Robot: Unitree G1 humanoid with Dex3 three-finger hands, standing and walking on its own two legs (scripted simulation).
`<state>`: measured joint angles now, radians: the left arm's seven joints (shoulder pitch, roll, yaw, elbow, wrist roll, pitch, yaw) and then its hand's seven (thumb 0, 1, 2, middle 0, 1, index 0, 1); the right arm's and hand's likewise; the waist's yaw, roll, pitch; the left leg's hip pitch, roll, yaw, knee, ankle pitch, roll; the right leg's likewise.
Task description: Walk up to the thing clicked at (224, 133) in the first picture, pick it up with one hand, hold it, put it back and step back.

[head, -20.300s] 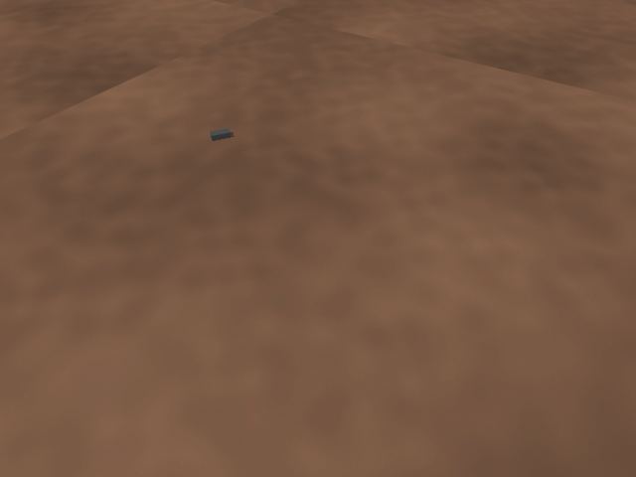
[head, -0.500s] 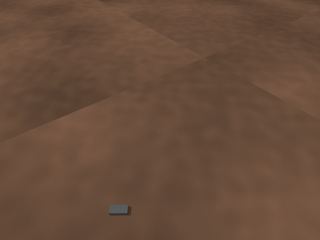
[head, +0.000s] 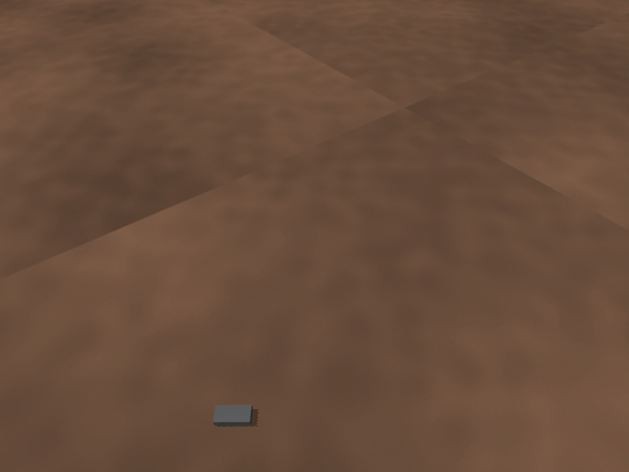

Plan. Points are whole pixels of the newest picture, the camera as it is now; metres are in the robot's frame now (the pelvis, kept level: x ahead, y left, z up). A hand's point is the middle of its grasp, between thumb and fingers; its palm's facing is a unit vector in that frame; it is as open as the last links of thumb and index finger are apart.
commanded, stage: stand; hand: left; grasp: from above
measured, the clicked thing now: (233, 415) +0.45 +0.28 -0.76
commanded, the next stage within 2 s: rise first in 0.76 s
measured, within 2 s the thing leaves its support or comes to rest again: neither
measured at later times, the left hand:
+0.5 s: hand out of the picture +0.10 +0.25 -0.15, palm faces +0.01 -0.94 -0.34, open 7.4 cm
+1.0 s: hand out of the picture +0.12 +0.25 -0.16, palm faces +0.05 -0.94 -0.33, open 7.8 cm
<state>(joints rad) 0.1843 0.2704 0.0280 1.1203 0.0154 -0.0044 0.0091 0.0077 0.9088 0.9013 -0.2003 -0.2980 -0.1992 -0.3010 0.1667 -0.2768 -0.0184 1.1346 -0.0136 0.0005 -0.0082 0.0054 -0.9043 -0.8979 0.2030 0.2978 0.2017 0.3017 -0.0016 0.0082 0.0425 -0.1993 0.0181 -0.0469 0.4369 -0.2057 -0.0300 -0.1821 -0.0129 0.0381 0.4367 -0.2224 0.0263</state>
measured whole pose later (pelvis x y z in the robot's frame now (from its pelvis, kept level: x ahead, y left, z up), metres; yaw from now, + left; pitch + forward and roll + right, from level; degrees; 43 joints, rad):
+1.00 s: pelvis +0.00 +0.00 -0.01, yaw +1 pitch +2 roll +0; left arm 0.04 0.32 0.07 1.06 -0.01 -0.04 0.01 0.01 0.76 0.90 -0.21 -0.43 -0.21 -0.44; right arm 0.19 -0.32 0.00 0.92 0.04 -0.05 -0.03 0.01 -0.92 -0.90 0.20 0.30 0.20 0.30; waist -0.01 0.01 0.05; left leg -0.33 0.01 -0.06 0.52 -0.23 -0.03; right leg -0.30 -0.01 0.03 0.51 -0.25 0.03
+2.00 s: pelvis -0.01 +0.01 -0.13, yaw +0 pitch +21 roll -3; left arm 0.30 0.34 0.13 0.34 0.27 0.24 0.00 0.00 -0.44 0.86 -0.22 -0.91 -0.22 -0.91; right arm 0.19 -0.24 -0.02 0.51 0.01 -0.15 -0.01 0.01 -0.95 -0.91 0.21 0.30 0.20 0.30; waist -0.03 0.01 -0.15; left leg -1.13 0.01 -0.09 1.34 -0.58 -0.03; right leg -1.08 0.01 0.02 1.29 -0.59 0.04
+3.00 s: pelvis -0.08 +0.02 -0.41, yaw -6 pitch +32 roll -8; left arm -0.70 0.77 0.19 1.22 1.20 -0.38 0.29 0.00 -0.19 0.77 -0.40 -0.62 -0.37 -0.64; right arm 0.13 -0.29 0.00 0.76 -0.09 0.00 0.10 0.01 -0.89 -0.90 0.20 0.30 0.20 0.30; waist -0.12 -0.02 -0.09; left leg -2.21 -0.04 -0.16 2.31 -0.66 -0.04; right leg -2.13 0.06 -0.01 2.24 -0.68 0.06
